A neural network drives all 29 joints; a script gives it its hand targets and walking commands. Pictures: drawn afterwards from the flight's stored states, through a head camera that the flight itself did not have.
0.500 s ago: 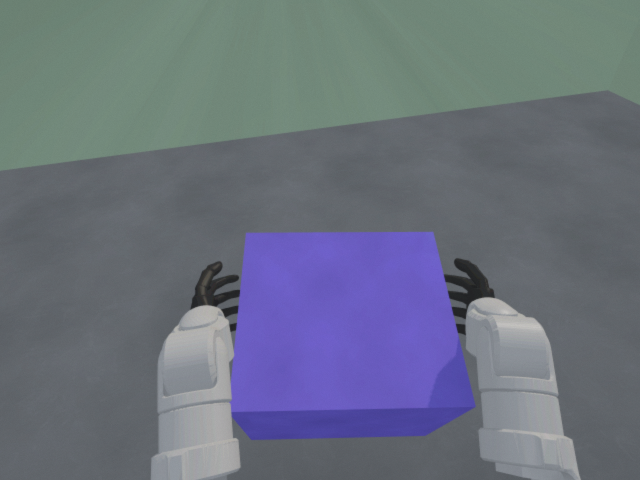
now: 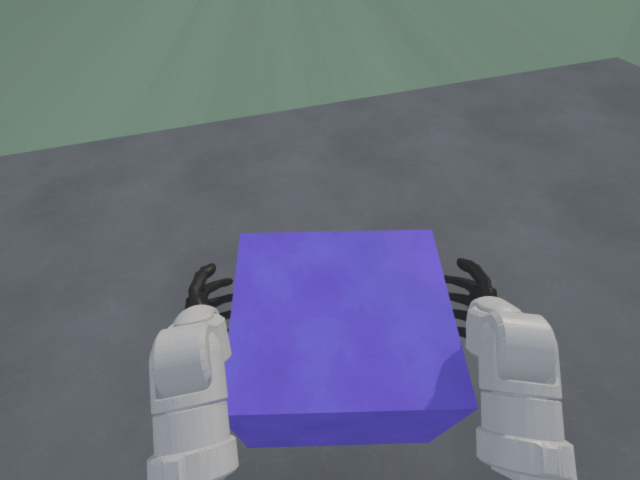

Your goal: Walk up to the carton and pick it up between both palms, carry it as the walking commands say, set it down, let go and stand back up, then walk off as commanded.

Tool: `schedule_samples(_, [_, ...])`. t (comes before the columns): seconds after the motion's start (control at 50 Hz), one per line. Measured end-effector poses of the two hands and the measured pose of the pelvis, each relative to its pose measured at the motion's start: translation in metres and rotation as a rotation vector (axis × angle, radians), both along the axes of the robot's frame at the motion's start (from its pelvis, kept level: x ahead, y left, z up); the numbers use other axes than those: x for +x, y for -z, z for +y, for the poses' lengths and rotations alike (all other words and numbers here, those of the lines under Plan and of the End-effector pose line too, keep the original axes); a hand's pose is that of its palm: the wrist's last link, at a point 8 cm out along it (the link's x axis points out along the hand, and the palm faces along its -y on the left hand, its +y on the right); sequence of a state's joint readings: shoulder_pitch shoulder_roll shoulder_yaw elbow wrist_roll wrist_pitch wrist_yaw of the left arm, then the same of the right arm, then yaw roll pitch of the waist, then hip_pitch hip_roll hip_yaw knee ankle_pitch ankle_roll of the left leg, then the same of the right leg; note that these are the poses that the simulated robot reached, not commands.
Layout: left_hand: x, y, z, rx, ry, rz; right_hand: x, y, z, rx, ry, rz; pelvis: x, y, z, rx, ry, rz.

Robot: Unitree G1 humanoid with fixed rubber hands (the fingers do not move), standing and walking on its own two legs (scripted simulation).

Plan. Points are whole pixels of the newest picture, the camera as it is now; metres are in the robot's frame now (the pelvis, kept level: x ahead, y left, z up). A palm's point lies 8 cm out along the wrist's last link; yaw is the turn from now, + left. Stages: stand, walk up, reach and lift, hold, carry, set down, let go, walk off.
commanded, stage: carry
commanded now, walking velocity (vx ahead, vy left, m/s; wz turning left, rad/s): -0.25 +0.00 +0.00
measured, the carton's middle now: (337, 341) +0.31 +0.01 +0.01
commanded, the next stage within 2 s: none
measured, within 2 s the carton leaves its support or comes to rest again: neither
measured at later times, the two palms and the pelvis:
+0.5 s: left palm out of the picture +0.09 +0.14 +0.11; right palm out of the picture +0.10 -0.19 +0.09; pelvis -0.19 -0.03 +0.00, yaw -1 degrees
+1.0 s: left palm out of the picture -0.15 +0.12 +0.09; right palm out of the picture -0.13 -0.21 +0.08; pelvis -0.42 -0.05 +0.00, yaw -1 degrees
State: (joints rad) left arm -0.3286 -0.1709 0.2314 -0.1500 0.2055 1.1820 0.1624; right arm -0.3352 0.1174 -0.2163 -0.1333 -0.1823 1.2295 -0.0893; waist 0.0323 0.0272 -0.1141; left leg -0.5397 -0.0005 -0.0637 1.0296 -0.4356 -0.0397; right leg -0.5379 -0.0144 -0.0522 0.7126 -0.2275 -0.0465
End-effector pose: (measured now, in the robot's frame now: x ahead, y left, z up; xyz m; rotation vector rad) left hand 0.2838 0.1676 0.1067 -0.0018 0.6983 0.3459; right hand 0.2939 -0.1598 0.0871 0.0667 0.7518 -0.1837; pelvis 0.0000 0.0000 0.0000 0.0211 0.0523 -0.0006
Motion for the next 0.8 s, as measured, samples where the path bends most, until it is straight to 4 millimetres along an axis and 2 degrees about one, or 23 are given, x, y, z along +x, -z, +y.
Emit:
schedule_samples(0.1, [-0.040,0.021,0.019,-0.033,-0.025,0.031,-0.032,0.008,0.019,-0.035,-0.017,0.028,-0.037,0.005,0.008,-0.004,-0.017,0.004])
schedule_samples(0.16, [-0.067,0.022,0.022,-0.028,-0.032,0.041,-0.057,0.006,0.023,-0.027,-0.001,0.039,-0.058,0.000,0.008,-0.017,-0.006,-0.017])
schedule_samples(0.26, [-0.100,0.011,0.008,-0.032,-0.020,-0.007,-0.094,-0.003,0.008,-0.015,0.014,-0.010,-0.095,-0.002,-0.003,-0.019,0.013,-0.024])
schedule_samples(0.32, [-0.122,0.009,-0.006,-0.017,-0.015,-0.023,-0.117,0.000,-0.006,0.003,0.019,-0.028,-0.118,0.004,-0.014,-0.006,0.018,-0.030])
schedule_samples(0.38, [-0.147,0.008,-0.021,0.001,0.013,0.006,-0.149,0.006,-0.022,0.016,0.027,-0.005,-0.144,-0.001,-0.022,0.000,0.023,-0.050])
schedule_samples(0.5, [-0.197,-0.001,-0.030,0.021,0.014,-0.003,-0.198,0.001,-0.030,0.032,0.025,-0.021,-0.192,-0.004,-0.028,0.018,0.017,-0.053])
schedule_samples(0.58, [-0.233,0.001,-0.024,0.009,-0.002,-0.016,-0.228,-0.001,-0.024,0.020,0.009,-0.038,-0.226,0.001,-0.028,0.005,-0.004,-0.016])
schedule_samples(0.68, [-0.288,0.017,-0.006,-0.022,-0.026,-0.020,-0.275,0.004,-0.006,-0.010,-0.016,-0.045,-0.276,0.012,-0.020,-0.014,-0.027,-0.015])
schedule_samples(0.74, [-0.328,0.024,0.000,-0.030,-0.031,0.023,-0.310,0.004,0.000,-0.017,-0.018,-0.005,-0.305,0.004,-0.018,-0.016,-0.020,-0.049])
schedule_samples(0.8, [-0.353,0.018,-0.006,-0.034,-0.020,0.025,-0.338,-0.003,-0.006,-0.023,-0.014,-0.004,-0.331,-0.003,-0.022,-0.028,-0.007,-0.058])
